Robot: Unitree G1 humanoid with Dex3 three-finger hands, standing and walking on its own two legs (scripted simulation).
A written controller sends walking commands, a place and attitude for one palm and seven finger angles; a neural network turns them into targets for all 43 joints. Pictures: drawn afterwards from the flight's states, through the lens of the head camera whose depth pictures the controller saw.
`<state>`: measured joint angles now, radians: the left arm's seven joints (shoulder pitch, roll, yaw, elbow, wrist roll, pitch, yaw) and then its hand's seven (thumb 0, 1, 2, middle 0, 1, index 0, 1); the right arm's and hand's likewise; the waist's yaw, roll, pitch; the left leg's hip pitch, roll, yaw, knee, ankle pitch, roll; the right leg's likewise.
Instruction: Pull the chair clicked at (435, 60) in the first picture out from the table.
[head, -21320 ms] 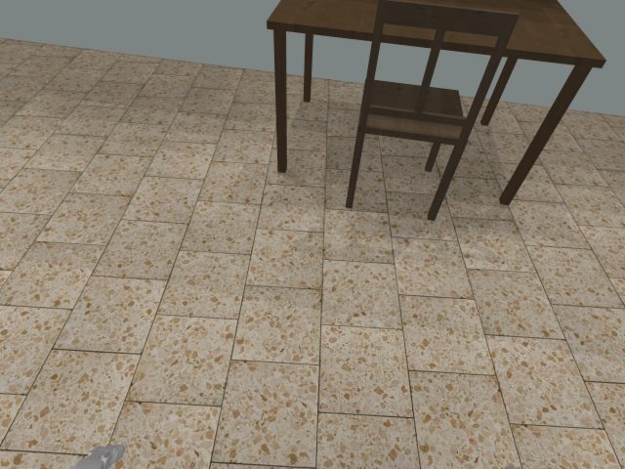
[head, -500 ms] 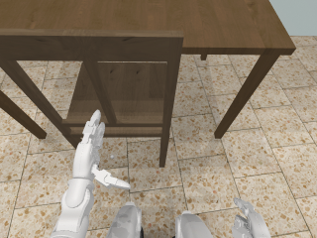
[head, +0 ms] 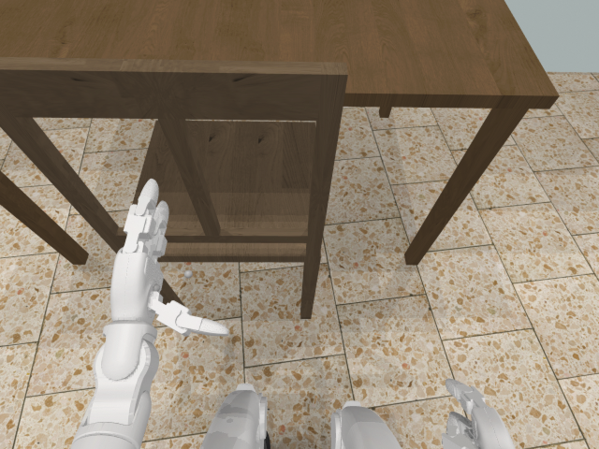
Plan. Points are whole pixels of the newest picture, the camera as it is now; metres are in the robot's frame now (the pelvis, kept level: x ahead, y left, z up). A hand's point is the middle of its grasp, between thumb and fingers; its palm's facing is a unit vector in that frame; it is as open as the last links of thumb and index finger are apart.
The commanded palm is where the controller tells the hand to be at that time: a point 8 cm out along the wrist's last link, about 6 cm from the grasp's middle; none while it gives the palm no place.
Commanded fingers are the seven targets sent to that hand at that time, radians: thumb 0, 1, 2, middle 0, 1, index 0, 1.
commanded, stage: aim the fingers beside a spindle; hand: left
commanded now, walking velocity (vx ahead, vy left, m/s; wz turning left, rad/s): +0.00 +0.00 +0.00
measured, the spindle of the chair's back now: (196, 185) +0.49 +0.17 +0.01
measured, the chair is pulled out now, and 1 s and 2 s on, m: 0.00 0.00 0.00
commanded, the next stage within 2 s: push the fingers through the gap in 1.62 s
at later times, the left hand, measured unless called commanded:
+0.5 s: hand (206, 299) +0.31 +0.14 -0.01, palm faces -0.04 -1.00 +0.03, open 16.9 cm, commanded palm +0.30 +0.20 +0.03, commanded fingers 0.00 -0.50 0.30 -0.06 -0.08 -0.06 -0.08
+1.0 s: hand (173, 268) +0.33 +0.17 +0.05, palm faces +0.09 -0.99 -0.08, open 16.9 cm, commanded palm +0.30 +0.21 +0.02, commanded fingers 0.00 -0.50 0.30 -0.06 -0.08 -0.06 -0.08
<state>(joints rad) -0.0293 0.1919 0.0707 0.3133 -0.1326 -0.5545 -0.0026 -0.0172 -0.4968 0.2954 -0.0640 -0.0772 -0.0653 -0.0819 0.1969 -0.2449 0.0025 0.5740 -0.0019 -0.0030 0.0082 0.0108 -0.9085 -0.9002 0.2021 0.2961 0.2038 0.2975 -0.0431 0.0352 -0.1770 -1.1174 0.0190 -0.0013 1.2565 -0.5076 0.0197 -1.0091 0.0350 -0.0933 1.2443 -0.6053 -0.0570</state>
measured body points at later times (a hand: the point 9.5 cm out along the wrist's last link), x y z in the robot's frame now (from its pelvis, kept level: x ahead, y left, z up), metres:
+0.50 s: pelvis +0.00 +0.01 +0.00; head +0.11 +0.02 +0.44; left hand +0.31 +0.19 -0.01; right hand +0.15 -0.23 -0.10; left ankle +0.05 +0.11 -0.63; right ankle +0.00 -0.09 -0.63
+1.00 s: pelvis +0.00 +0.01 +0.00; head +0.10 +0.02 +0.44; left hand +0.32 +0.22 +0.06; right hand +0.15 -0.23 -0.11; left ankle +0.05 +0.11 -0.63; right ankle +0.00 -0.09 -0.63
